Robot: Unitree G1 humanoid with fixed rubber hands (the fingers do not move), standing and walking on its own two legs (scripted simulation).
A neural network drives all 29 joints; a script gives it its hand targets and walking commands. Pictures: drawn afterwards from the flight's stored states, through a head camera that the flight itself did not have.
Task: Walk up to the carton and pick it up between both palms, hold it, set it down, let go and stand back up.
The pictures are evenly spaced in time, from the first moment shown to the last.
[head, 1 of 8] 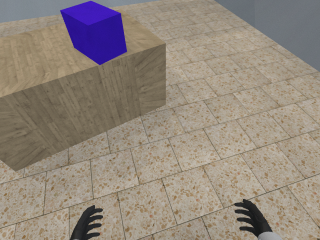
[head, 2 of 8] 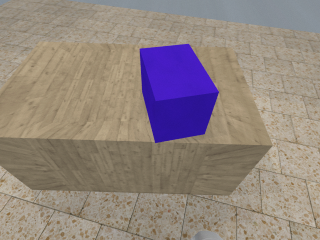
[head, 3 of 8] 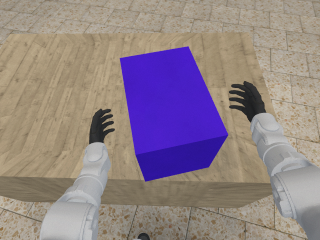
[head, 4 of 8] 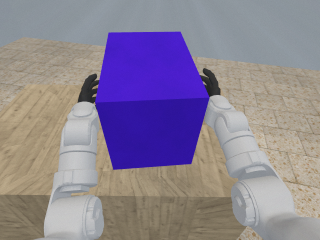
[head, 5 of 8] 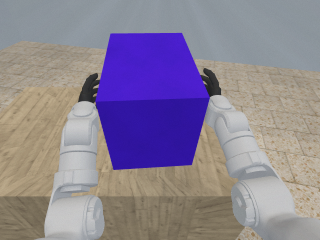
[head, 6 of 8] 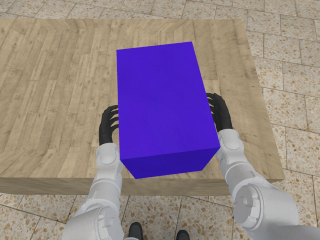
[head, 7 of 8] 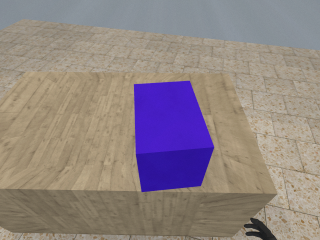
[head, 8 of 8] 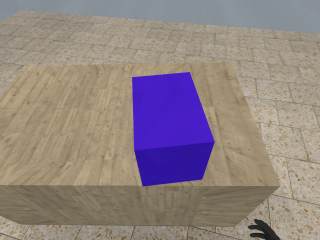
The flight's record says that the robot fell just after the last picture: no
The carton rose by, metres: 0.25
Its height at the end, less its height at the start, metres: +0.00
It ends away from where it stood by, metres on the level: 0.02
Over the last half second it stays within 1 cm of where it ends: yes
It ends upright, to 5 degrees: yes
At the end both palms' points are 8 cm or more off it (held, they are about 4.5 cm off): yes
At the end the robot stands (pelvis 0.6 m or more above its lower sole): yes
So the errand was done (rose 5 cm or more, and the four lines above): yes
